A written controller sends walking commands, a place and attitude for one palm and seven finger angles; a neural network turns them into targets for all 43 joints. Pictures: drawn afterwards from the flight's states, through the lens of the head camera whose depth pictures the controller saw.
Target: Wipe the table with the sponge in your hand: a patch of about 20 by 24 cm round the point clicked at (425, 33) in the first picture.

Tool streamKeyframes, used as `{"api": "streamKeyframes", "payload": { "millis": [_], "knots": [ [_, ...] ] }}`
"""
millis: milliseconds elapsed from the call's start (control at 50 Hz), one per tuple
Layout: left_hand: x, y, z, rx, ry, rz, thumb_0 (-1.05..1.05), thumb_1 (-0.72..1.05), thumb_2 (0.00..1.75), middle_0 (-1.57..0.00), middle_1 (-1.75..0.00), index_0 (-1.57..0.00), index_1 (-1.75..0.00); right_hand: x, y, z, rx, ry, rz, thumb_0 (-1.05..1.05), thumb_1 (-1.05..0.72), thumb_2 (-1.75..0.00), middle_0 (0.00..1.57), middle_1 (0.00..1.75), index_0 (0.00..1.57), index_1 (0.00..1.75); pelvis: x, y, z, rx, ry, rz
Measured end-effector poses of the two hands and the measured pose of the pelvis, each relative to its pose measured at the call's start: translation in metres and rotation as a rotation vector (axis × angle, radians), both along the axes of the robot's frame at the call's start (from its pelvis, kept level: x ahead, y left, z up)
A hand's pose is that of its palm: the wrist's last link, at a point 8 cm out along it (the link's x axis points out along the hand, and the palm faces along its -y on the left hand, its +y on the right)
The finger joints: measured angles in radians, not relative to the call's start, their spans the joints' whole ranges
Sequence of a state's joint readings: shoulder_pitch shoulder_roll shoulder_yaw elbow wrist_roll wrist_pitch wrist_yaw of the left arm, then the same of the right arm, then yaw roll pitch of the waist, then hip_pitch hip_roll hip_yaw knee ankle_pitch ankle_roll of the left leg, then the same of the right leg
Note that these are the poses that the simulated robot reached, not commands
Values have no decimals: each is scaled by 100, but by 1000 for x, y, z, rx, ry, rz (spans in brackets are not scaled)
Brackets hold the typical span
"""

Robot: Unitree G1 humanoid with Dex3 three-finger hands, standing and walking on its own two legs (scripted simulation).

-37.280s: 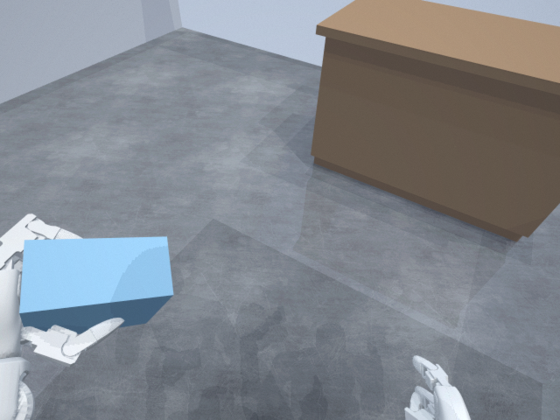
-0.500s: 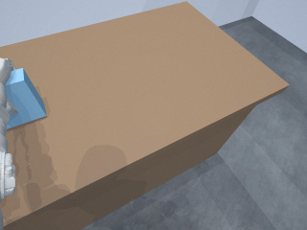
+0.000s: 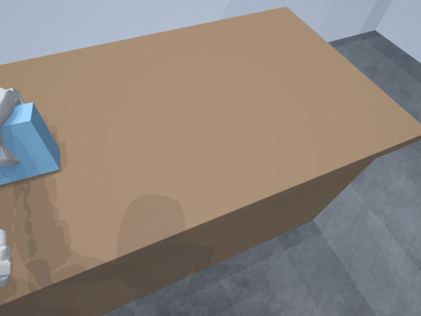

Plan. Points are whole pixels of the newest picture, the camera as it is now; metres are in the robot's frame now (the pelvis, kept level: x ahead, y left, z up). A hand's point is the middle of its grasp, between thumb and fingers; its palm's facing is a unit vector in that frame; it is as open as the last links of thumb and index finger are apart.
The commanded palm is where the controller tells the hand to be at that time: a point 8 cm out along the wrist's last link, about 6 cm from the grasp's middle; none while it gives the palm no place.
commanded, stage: wipe back along the first lane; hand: left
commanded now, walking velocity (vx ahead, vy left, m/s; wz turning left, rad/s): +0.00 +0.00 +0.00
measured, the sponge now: (13, 154) +0.39 +0.41 +0.05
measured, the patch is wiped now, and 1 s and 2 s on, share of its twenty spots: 1.00 1.00 1.00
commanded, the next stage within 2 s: lift the sponge slowly off the table in 1.56 s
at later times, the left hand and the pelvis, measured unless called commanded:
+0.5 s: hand (11, 148) +0.37 +0.37 +0.09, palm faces -0.09 +0.00 -1.00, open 10.6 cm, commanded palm +0.34 +0.36 +0.12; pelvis -0.01 +0.00 +0.00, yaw +0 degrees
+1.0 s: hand (15, 170) +0.33 +0.35 +0.09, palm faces -0.06 +0.00 -1.00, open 10.7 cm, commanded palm +0.30 +0.33 +0.12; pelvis -0.01 -0.02 +0.00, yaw +1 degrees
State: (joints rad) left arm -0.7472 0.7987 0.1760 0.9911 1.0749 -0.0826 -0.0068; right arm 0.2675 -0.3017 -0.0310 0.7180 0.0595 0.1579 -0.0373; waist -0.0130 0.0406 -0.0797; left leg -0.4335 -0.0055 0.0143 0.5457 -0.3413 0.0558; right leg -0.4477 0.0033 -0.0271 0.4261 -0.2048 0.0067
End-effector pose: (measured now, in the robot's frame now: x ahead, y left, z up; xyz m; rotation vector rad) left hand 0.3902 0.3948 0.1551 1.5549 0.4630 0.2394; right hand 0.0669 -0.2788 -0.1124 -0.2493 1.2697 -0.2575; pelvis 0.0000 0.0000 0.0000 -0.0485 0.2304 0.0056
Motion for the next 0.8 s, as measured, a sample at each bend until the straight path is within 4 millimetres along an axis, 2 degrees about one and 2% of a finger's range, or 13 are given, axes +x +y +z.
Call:
{"api": "streamKeyframes", "payload": {
  "millis": [220,440,540,660,800],
  "knots": [
    [-14,-12,-3,15,-21,-6,1,-53,104,-66,-133,-67,-133,-7,13,-5,42,-13,8,0,-91,-90,20,30,20,30,-7,3,0,4,-25,7],
    [-28,-24,-6,11,-36,-13,1,-52,103,-65,-134,-66,-134,-2,17,-4,66,-65,22,0,-91,-90,20,30,20,30,-12,2,1,9,-45,0],
    [-40,-33,-7,12,-66,-18,1,-52,103,-64,-135,-65,-135,8,16,-4,78,-95,37,0,-91,-90,20,30,20,30,-12,1,2,11,-59,1],
    [-56,-43,-8,18,-94,-4,1,-52,103,-64,-135,-65,-135,30,16,-1,91,-157,67,0,-91,-90,20,30,20,30,-13,-4,2,16,-81,7],
    [-63,-47,-8,16,-81,31,1,-51,103,-63,-136,-64,-136,56,15,7,95,-230,108,0,-91,-90,20,30,20,30,-15,-12,3,22,-94,11]
  ]
}}
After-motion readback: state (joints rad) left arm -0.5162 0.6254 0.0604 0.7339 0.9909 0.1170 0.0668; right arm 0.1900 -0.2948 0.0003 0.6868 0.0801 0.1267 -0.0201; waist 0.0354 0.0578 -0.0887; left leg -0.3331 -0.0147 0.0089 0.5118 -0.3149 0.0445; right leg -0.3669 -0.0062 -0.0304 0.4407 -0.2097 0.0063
